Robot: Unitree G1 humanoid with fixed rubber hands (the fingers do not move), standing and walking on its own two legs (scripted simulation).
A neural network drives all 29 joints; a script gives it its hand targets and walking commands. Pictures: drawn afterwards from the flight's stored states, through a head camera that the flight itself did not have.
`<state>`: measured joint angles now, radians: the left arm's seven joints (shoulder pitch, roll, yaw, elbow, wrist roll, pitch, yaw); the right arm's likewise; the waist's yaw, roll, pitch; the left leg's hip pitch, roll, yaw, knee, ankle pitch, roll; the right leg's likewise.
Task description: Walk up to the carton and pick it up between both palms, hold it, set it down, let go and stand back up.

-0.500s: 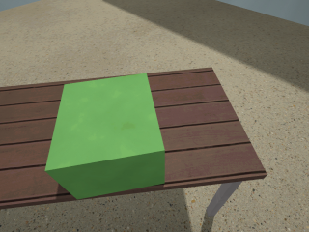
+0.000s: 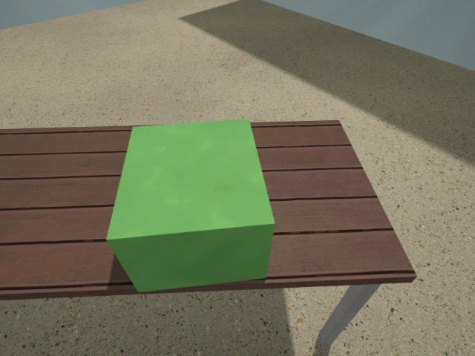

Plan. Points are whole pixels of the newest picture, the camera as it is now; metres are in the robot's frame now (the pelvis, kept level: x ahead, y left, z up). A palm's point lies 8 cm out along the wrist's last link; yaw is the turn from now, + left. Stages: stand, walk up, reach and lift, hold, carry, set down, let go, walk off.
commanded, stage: walk up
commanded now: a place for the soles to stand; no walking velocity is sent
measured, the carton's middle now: (197, 200) +0.47 +0.10 -0.02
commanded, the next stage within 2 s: none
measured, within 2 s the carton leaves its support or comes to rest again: neither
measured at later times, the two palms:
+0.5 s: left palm out of the picture +0.02 +0.25 -0.14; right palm out of the picture +0.01 -0.27 -0.13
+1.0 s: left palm out of the picture -0.02 +0.26 -0.13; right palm out of the picture +0.06 -0.27 -0.13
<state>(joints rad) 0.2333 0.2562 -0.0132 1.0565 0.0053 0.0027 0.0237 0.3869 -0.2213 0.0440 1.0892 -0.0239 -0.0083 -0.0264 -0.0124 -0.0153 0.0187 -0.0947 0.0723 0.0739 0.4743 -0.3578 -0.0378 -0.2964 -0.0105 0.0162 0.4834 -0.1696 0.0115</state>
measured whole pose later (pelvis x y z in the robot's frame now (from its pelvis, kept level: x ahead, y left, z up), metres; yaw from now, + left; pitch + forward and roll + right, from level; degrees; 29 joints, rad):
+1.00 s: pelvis -0.02 -0.02 +0.00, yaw +13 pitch -1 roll -2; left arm 0.18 0.29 -0.02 0.99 0.01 0.03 0.01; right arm 0.33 -0.27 0.01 0.93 -0.02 -0.01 -0.02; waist 0.00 0.02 0.04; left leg -0.25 0.03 -0.17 0.60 -0.35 -0.05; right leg -0.30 -0.08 -0.21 0.52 -0.21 0.00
